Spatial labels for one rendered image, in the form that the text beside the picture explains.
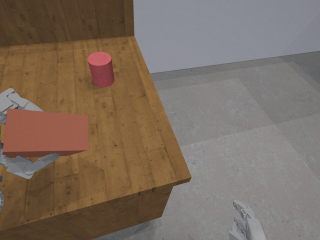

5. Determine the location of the left robot hand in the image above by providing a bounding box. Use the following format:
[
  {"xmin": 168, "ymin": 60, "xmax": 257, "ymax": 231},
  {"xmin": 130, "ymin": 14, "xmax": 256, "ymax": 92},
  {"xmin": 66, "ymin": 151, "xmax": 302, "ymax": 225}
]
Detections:
[{"xmin": 0, "ymin": 88, "xmax": 61, "ymax": 179}]

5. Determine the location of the table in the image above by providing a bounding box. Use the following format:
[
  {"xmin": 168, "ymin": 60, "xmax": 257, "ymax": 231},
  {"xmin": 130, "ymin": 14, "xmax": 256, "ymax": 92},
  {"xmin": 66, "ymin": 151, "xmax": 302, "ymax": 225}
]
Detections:
[{"xmin": 0, "ymin": 0, "xmax": 192, "ymax": 240}]

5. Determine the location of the sponge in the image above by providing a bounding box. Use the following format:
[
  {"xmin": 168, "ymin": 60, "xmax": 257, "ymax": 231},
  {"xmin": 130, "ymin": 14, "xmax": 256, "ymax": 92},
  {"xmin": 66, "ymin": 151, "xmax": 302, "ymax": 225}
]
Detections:
[{"xmin": 2, "ymin": 108, "xmax": 88, "ymax": 158}]

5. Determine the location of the right robot hand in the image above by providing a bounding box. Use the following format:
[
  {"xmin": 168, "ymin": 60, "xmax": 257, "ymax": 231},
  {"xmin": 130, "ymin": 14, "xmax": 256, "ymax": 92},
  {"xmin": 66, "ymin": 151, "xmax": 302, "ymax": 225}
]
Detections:
[{"xmin": 229, "ymin": 200, "xmax": 268, "ymax": 240}]

